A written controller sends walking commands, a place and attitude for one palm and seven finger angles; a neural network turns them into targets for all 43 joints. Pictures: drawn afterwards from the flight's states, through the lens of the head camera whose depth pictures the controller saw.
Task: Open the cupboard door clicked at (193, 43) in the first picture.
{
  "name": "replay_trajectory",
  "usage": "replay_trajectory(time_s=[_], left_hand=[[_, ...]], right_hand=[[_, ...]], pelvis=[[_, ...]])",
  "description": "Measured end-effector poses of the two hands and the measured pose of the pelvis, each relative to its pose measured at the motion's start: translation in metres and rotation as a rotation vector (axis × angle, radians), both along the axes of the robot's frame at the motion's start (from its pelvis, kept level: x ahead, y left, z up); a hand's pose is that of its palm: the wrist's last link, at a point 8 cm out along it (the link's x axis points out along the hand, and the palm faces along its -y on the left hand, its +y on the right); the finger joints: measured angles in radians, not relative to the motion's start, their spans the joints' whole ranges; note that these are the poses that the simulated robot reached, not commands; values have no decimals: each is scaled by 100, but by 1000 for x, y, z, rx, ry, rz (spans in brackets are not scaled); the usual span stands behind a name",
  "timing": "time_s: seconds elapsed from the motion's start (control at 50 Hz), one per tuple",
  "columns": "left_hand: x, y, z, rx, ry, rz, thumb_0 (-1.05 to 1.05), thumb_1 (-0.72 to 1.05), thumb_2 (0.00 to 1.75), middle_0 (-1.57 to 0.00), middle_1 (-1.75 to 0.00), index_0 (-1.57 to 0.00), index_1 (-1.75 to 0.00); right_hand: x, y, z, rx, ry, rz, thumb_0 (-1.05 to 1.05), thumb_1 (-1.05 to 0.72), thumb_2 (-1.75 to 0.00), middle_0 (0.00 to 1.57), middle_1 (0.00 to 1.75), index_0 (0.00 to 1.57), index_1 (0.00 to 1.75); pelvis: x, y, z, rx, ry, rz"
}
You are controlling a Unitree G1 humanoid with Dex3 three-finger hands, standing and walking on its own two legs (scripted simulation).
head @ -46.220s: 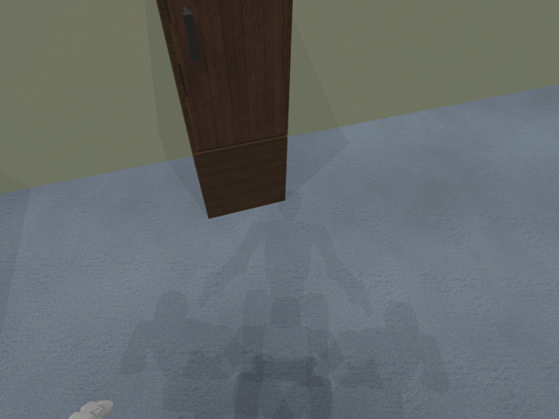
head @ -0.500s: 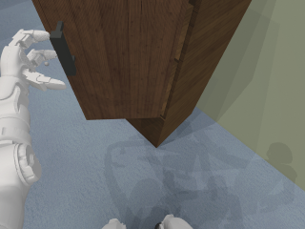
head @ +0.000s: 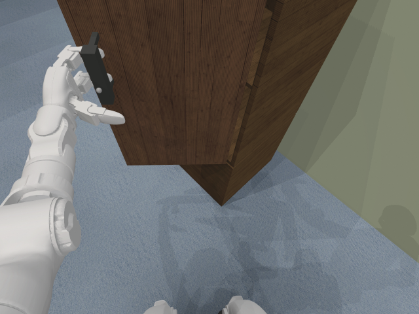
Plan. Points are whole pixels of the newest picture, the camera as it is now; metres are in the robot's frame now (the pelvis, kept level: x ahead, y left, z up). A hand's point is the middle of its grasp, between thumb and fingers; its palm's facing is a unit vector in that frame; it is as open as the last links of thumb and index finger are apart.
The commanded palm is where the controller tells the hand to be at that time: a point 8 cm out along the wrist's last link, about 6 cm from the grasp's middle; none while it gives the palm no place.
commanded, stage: slide the fingers in behind the handle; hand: left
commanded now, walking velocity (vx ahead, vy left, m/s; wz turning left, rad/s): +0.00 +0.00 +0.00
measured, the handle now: (101, 69) +0.56 +0.18 +0.12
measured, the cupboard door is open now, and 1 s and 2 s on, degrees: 49 49 63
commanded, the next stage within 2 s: close the thumb around the handle in 0.64 s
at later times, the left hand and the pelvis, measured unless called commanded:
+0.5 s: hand (105, 89) +0.50 +0.16 +0.11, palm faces +0.00 -1.00 +0.00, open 14.0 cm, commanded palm +0.48 +0.21 +0.12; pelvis -0.01 -0.01 +0.00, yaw +0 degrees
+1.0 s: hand (108, 89) +0.51 +0.16 +0.11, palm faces -0.01 -1.00 -0.01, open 12.0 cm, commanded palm +0.48 +0.20 +0.12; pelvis +0.00 +0.00 +0.00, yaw +0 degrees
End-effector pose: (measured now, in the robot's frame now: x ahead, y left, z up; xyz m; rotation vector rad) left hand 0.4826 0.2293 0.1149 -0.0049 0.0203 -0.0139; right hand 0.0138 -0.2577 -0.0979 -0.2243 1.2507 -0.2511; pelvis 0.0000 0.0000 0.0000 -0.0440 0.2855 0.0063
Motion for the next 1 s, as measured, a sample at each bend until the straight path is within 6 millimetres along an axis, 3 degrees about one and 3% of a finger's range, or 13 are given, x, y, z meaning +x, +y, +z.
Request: replay_trajectory(time_s=[0.18,0.32,0.56,0.8,1.0], left_hand=[[-1,-9,3,4,-3,-3,-1,-50,30,-30,-120,-30,-120],[0,-18,1,-5,3,1,-1,-50,30,-30,-120,-30,-120],[-1,-10,4,8,-16,7,-1,-49,30,-30,-120,-30,-120],[-1,-16,0,1,3,4,-1,-49,30,-30,-120,-30,-120],[3,-17,1,12,5,-1,-1,-20,43,-32,-123,-32,-123]], right_hand=[[-26,-3,-2,12,60,-27,1,-91,-90,20,30,20,30],[-34,-8,0,2,66,-39,1,-91,-90,20,30,20,30],[-30,-13,3,-10,50,-38,1,-91,-90,20,30,20,30],[-13,-9,0,-3,15,-12,1,-91,-90,20,30,20,30],[-16,-4,-3,11,30,-18,1,-91,-90,20,30,20,30]], pelvis=[[-2,-5,1,4,-4,-1],[-4,-8,1,7,-4,-4],[-4,-9,2,7,0,-7],[-3,-6,1,6,-2,1],[-1,-4,1,6,3,-2]])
